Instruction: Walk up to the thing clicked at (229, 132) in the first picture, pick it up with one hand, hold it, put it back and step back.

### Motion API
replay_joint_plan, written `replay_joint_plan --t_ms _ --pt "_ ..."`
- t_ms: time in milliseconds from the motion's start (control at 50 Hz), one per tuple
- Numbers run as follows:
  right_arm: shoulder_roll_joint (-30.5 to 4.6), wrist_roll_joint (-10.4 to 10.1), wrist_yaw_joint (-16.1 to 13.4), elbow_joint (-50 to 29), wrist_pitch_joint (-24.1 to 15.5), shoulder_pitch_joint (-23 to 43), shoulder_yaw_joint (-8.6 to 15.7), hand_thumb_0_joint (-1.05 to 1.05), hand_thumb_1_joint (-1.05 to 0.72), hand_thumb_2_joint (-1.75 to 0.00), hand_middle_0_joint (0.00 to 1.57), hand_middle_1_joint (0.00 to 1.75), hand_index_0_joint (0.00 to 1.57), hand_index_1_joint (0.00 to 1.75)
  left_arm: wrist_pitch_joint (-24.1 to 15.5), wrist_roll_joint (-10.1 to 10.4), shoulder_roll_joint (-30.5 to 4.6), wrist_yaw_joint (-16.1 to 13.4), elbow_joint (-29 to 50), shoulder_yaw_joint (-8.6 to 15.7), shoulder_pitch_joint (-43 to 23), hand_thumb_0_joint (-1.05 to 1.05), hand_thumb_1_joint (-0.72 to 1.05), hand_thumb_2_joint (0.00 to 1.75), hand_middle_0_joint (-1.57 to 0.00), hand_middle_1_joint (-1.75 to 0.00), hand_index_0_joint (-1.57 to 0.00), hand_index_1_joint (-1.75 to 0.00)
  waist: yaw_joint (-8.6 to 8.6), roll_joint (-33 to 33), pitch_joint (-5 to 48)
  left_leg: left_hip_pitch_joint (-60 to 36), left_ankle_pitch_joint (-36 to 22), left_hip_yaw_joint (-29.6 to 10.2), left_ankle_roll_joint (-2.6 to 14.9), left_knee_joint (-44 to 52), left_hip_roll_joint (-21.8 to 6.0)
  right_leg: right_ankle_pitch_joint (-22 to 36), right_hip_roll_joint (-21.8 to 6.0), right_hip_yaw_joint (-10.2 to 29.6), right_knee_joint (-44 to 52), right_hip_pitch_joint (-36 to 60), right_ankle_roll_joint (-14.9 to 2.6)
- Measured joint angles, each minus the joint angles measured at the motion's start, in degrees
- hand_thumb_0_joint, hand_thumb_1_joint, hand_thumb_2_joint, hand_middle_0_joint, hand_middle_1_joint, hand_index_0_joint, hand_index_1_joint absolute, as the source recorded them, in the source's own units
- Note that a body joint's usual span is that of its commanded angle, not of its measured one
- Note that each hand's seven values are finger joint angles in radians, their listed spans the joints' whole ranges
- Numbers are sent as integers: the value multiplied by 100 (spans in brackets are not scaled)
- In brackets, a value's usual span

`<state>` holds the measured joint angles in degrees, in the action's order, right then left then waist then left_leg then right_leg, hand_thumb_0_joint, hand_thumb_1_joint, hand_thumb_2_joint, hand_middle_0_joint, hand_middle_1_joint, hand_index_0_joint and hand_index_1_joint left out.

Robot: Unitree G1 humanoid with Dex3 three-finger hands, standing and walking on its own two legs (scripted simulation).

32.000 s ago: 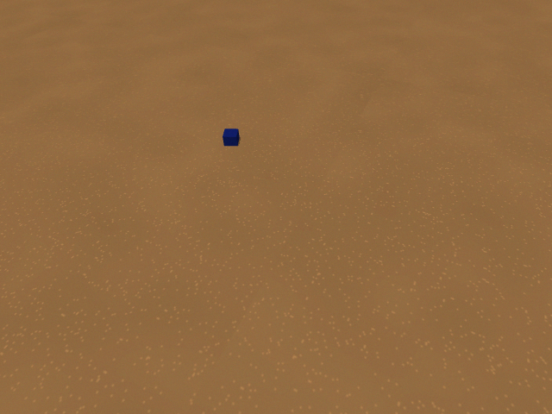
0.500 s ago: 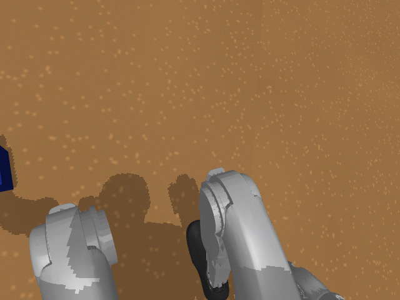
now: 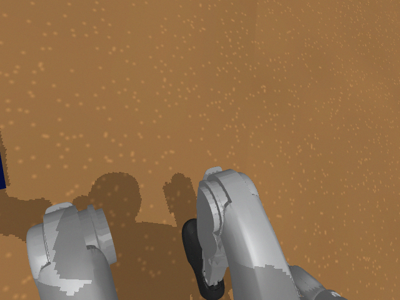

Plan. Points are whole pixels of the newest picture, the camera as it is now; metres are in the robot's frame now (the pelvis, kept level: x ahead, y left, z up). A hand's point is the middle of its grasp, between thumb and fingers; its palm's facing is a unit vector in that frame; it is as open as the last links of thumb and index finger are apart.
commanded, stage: open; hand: left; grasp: from above
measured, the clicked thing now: out of the picture +0.40 +0.34 -0.26
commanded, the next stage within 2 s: withdraw in 0.48 s
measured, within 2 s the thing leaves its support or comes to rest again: rests again in 0.92 s
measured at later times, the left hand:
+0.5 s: hand out of the picture +0.39 +0.35 -0.23, palm faces -0.49 -0.15 -0.86, open 14.1 cm
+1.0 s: hand out of the picture +0.42 +0.37 -0.12, palm faces -0.28 -0.09 -0.96, open 14.0 cm
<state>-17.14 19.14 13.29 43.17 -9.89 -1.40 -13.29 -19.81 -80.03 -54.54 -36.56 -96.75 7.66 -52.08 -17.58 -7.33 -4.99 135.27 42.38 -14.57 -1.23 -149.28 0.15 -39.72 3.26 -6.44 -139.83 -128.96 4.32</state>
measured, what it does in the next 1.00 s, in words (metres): stands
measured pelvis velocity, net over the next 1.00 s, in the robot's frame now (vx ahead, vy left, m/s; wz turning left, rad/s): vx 0.00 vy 0.00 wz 0.05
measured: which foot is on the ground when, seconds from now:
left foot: down 0.00-1.00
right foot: down 0.00-1.00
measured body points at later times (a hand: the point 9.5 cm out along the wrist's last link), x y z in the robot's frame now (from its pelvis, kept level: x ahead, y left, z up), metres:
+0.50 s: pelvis +0.00 +0.00 +0.00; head +0.25 +0.13 +0.35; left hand +0.41 +0.35 -0.18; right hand +0.09 -0.26 -0.07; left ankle +0.06 +0.13 -0.25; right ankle +0.11 -0.13 -0.25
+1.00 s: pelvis +0.00 +0.00 +0.03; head +0.21 +0.10 +0.41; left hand +0.43 +0.37 -0.07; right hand +0.12 -0.25 -0.07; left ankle +0.06 +0.13 -0.25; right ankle +0.11 -0.13 -0.25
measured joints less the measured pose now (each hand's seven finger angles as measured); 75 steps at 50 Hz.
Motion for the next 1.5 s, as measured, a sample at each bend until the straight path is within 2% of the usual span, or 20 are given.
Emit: replay_joint_plan --t_ms 40,160,320,400,500,640,700,780,860,900,940,1000,1040,1120,1200,1260,1320,1400,1500 --pt "-15 -1 20 1 -22 9 17 0 -91 -89 20 30 20 30 35 2 28 -43 38 -16 4 0 -42 104 -23 -94 -22 -96 2 11 15 14 12 -4 4 0 1 -12 -2 -5 6 -7 -6" --pt "-59 -27 81 -66 -83 55 70 0 -90 -89 20 30 20 30 150 12 -17 -62 16 163 -8 0 -51 109 -15 -97 -13 -99 -37 30 -9 22 34 -2 12 11 3 -33 -8 -6 22 -6 8" --pt "-79 -91 107 -90 -54 15 135 0 -90 -89 20 30 20 30 167 176 -113 199 86 297 5 0 -56 110 -11 -97 -8 -100 -24 54 -71 24 41 2 2 20 16 -55 -23 -1 20 -5 32" --pt "-51 -108 111 -81 29 -22 98 0 -90 -89 20 30 20 30 62 207 -135 322 100 245 17 0 -56 110 -10 -98 -7 -100 -6 51 -87 -2 41 0 -11 35 18 -54 -28 -2 26 12 34" --pt "-11 -121 80 -94 117 -54 55 0 -90 -89 20 30 20 30 -100 135 -151 317 156 233 62 0 -55 109 -9 -98 -7 -100 10 38 -98 -31 36 -7 -11 46 1 -28 -12 -8 46 27 38" --pt "-16 -109 38 -93 146 -49 32 0 -90 -89 20 30 20 30 -145 -9 -79 99 110 127 43 0 -53 107 -9 -98 -8 -100 7 29 -19 -11 24 -1 19 27 -28 7 18 -6 49 3 17" --pt "-22 -94 48 -71 93 -64 78 0 -90 -89 20 30 20 30 -56 -35 26 -10 206 80 38 0 -52 104 -9 -100 -9 -101 24 40 42 17 19 12 26 27 -28 8 16 -1 47 -22 -13" --pt "-26 -141 155 -83 12 -143 191 0 -90 -89 20 30 20 30 193 0 243 -168 473 265 98 0 -51 100 -9 -102 -10 -101 78 99 191 55 23 31 14 51 -20 1 -1 8 49 -69 -59" --pt "14 -324 286 -63 5 -264 430 0 -91 -89 20 30 20 30 655 321 597 -136 1062 436 252 0 -52 98 -9 -103 -10 -102 206 271 462 106 13 87 5 156 -11 -19 -38 44 105 -128 -67" --pt "54 -489 326 -36 69 -325 583 0 -91 -89 20 30 20 30 917 563 806 9 1463 441 355 0 -52 98 -9 -103 -10 -102 301 403 655 130 -9 150 13 275 -7 -35 -70 83 182 -153 -67" --pt "107 -685 331 6 172 -378 762 0 -91 -89 20 30 20 30 1204 820 1007 262 1815 281 421 0 -52 98 -9 -103 -10 -102 414 537 863 110 -35 251 29 448 -13 -51 -106 152 291 -149 -66" --pt "175 -975 277 56 354 -422 1006 0 -91 -89 20 30 20 30 1538 1171 1261 853 2141 -84 366 0 -52 98 -9 -103 -10 -102 594 692 1081 -50 -88 435 54 784 -28 -59 -163 280 509 -35 -67" --pt "188 -1122 214 36 482 -433 1111 0 -91 -89 20 30 20 30 1634 1321 1361 1309 2305 -286 333 0 -52 99 -9 -102 -10 -102 693 789 1163 -213 -130 531 68 1030 -39 -44 -194 343 693 97 -63" --pt "149 -1328 26 -123 698 -459 1175 0 -92 -90 20 30 20 30 1508 1479 1372 2225 2473 -559 284 0 -53 99 -9 -102 -10 -102 791 917 1150 -604 -230 654 82 1483 -55 26 -237 418 1057 431 -54" --pt "37 -1403 -237 -316 853 -518 1118 0 -92 -90 20 30 20 30 1104 1545 1241 2847 2562 -541 311 0 -52 99 -11 -101 -11 -101 802 930 1024 -875 -355 697 74 1795 -47 126 -271 429 1316 673 -98" --pt "-61 -1390 -407 -368 917 -581 1056 0 -92 -90 20 30 20 30 659 1533 1094 3016 2557 -448 343 0 -49 97 -13 -99 -13 -99 806 844 949 -935 -426 694 63 1884 -41 193 -279 420 1385 720 -120" --pt "-147 -1332 -512 -317 954 -620 994 0 -92 -90 20 30 20 30 199 1373 943 2914 2447 -397 353 0 -47 96 -15 -97 -15 -97 813 727 900 -894 -465 668 28 1837 -31 231 -276 403 1337 676 -137" --pt "-211 -1184 -570 -225 1012 -610 926 0 -91 -89 20 30 20 30 -181 1011 810 2440 2129 -440 257 0 -45 95 -16 -96 -16 -96 790 604 843 -718 -495 618 1 1628 2 247 -275 375 1150 531 -142" --pt "-135 -1016 -594 -108 962 -527 889 0 -91 -89 20 29 20 30 -212 519 837 1723 1679 -476 -93 0 -45 95 -14 -97 -15 -97 678 505 727 -425 -556 575 0 1324 72 260 -293 357 873 308 -164"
